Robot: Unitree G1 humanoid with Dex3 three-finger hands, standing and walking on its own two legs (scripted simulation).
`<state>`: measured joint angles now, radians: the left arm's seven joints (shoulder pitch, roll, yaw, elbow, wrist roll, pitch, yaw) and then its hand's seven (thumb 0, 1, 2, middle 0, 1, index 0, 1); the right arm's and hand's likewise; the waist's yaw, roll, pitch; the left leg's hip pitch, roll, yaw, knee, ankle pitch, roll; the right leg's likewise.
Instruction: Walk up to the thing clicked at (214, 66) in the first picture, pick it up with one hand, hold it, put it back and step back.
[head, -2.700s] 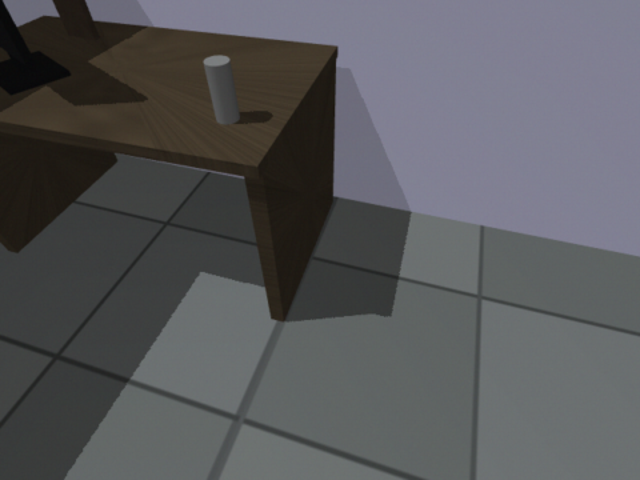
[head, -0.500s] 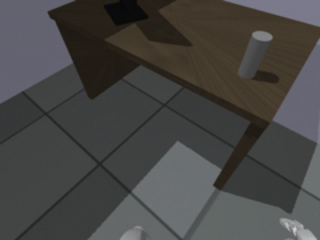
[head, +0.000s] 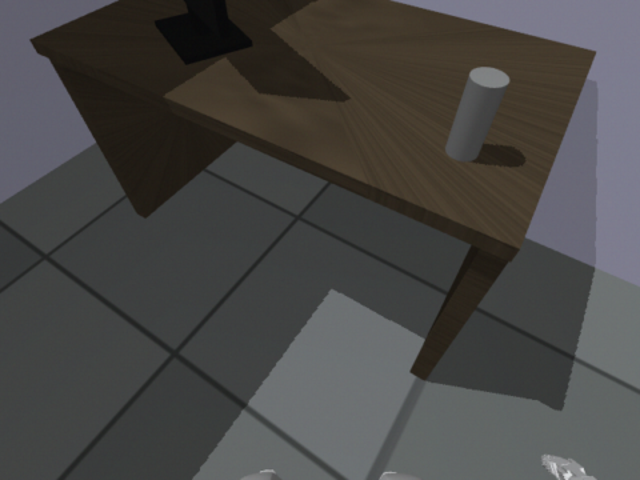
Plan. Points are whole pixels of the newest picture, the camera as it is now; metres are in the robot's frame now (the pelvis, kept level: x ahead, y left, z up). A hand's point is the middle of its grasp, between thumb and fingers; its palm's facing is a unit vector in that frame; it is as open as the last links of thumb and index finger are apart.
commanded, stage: walk up
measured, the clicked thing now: (474, 117) +0.69 -0.27 +0.05
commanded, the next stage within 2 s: stand in 1.22 s
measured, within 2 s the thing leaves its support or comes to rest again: neither
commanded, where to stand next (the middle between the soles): +0.06 -0.04 m, yaw -2 degrees
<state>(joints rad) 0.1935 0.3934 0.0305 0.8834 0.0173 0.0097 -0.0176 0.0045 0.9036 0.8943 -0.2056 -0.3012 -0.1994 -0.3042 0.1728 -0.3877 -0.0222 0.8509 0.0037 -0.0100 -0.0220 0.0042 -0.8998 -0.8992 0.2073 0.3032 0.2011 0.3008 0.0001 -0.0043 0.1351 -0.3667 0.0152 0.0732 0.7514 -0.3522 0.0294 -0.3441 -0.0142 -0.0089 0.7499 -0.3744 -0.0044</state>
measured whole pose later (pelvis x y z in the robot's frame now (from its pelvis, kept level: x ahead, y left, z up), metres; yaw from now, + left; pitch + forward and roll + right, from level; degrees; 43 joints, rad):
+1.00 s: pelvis +0.01 -0.01 +0.03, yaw -3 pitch -2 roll +0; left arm 0.11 0.36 0.01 1.11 0.01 0.02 -0.03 0.00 0.90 0.89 -0.20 -0.30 -0.20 -0.30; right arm 0.09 -0.36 -0.01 1.12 -0.01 -0.03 0.00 0.00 -0.90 -0.90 0.21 0.30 0.20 0.30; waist 0.00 -0.02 0.05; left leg -0.16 0.03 0.12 0.36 -0.17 0.01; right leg -0.16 0.01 0.03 0.37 -0.17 0.00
